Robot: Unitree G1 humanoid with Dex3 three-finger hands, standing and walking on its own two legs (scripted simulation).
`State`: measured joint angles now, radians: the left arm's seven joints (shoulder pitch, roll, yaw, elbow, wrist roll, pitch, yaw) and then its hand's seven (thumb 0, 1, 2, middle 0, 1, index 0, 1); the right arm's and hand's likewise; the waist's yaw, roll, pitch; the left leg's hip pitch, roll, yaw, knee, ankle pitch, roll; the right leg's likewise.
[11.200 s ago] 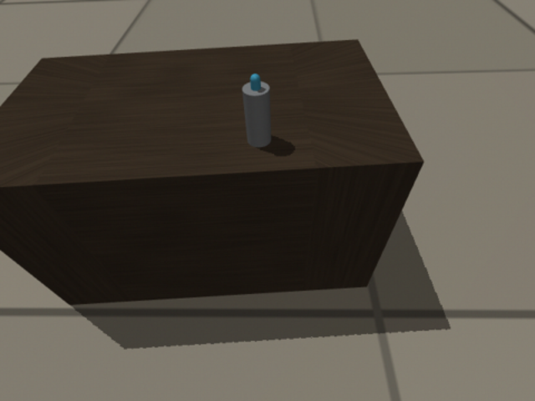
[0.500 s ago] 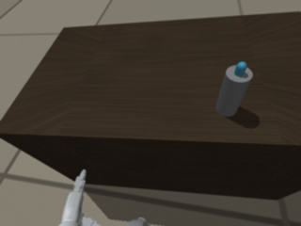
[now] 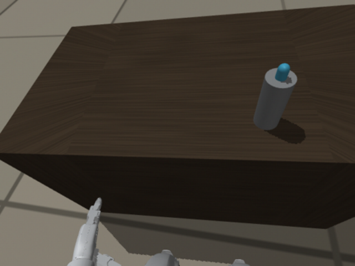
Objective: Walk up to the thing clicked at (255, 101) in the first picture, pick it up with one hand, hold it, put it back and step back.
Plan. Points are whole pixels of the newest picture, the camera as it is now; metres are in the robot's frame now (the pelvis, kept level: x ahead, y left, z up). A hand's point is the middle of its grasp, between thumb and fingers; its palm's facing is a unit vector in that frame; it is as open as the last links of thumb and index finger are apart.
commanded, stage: approach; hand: right
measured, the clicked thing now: (274, 96) +0.50 -0.16 +0.06
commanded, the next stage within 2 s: close in in 0.06 s
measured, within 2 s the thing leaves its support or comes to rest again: neither
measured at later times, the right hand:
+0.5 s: hand (290, 118) +0.46 -0.20 +0.03, palm faces +0.05 +1.00 +0.05, open 17.7 cm
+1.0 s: hand (270, 117) +0.46 -0.15 +0.03, palm faces +0.04 +1.00 +0.04, open 17.6 cm
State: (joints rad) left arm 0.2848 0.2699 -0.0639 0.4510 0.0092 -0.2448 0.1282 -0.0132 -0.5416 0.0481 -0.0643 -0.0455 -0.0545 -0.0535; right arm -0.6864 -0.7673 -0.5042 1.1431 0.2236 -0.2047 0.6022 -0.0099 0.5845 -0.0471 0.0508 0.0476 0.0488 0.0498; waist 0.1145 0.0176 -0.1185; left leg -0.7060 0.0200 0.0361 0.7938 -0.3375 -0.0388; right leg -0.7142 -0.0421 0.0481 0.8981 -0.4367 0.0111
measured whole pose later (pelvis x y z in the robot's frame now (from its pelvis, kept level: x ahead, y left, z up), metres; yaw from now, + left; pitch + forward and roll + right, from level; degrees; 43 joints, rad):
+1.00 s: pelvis -0.02 +0.01 -0.03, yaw +2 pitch +18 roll +2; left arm 0.41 0.24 0.05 0.08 0.03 -0.10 -0.01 -0.01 -0.57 0.07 -0.06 -0.04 -0.04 -0.06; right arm -0.75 -0.38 -0.39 1.04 0.07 -0.34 0.14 -0.01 0.58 -0.03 0.06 0.04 0.05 0.04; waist 0.17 0.02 -0.13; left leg -0.92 0.01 0.01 1.01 -0.40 -0.03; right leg -0.90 -0.06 0.03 1.08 -0.49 0.03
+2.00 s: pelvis -0.01 +0.01 -0.03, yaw +2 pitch +18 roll +2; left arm 0.38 0.24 0.06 0.12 0.03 -0.08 -0.01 -0.01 -0.55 0.06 -0.06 -0.05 -0.05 -0.05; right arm -0.76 -0.39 -0.39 1.03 0.06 -0.32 0.13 0.00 0.31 -0.98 0.78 0.98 0.84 1.01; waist 0.17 0.00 -0.13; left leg -0.89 0.01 0.00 0.98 -0.40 -0.03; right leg -0.86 -0.05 0.02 1.05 -0.50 0.02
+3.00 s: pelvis +0.00 +0.01 +0.01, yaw +2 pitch +12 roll +1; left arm 0.34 0.23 0.03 0.29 0.00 -0.12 0.03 -0.01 -0.53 0.05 -0.05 -0.05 -0.05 -0.05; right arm -0.77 -0.37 -0.34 0.99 0.10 -0.20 0.13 0.00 0.37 -1.08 0.73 1.09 0.79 1.13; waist 0.13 0.01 -0.09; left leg -0.67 0.01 -0.01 0.79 -0.34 -0.03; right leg -0.63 -0.05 0.01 0.84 -0.42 0.02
